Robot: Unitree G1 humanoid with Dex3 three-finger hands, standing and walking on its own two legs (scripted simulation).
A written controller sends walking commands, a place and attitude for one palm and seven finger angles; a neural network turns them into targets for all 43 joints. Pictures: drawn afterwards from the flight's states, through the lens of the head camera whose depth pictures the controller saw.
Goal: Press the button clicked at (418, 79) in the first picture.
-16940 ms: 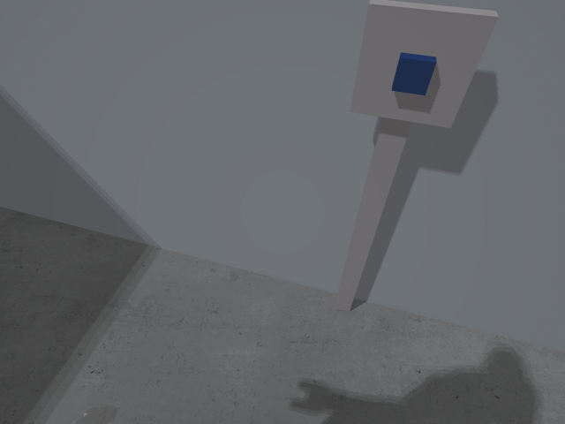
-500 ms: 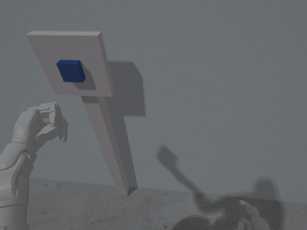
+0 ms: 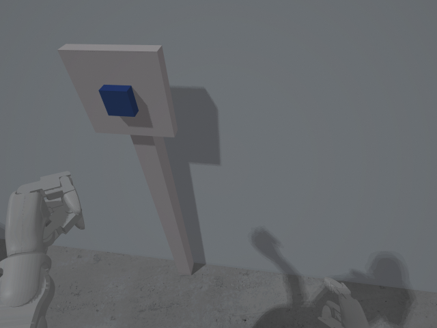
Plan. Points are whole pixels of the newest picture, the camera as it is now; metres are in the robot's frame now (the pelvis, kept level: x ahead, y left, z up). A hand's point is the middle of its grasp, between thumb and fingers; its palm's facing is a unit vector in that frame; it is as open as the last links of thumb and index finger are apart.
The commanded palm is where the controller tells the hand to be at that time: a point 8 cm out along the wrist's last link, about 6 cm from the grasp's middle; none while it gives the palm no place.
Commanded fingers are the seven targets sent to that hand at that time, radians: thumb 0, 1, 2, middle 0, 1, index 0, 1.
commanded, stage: draw the hand back to the body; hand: left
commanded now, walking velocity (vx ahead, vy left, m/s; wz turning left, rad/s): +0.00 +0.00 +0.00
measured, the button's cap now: (120, 100) +0.49 +0.27 +0.19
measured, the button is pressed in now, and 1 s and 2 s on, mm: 0 0 0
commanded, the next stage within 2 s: step back with the hand held close in 0.54 s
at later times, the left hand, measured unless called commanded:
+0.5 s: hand (65, 236) +0.19 +0.24 +0.15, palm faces +0.40 -0.84 -0.36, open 3.1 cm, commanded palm +0.14 +0.28 +0.17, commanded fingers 0.00 0.90 0.90 -1.30 -1.50 -1.30 -1.50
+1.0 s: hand (66, 245) +0.18 +0.24 +0.14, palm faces +0.24 -0.85 -0.47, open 3.1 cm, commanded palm +0.12 +0.29 +0.17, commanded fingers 0.00 0.90 0.90 -1.30 -1.50 -1.30 -1.50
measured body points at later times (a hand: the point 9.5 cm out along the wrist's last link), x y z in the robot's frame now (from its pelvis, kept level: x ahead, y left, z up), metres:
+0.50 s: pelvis +0.01 +0.00 +0.00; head -0.01 -0.02 +0.45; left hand +0.16 +0.28 +0.17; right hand +0.21 -0.21 -0.08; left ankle +0.04 +0.11 -0.75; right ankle -0.03 -0.11 -0.74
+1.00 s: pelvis -0.02 +0.02 -0.01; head +0.00 +0.01 +0.44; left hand +0.16 +0.29 +0.17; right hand +0.16 -0.23 -0.08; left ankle +0.04 +0.11 -0.74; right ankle -0.03 -0.11 -0.74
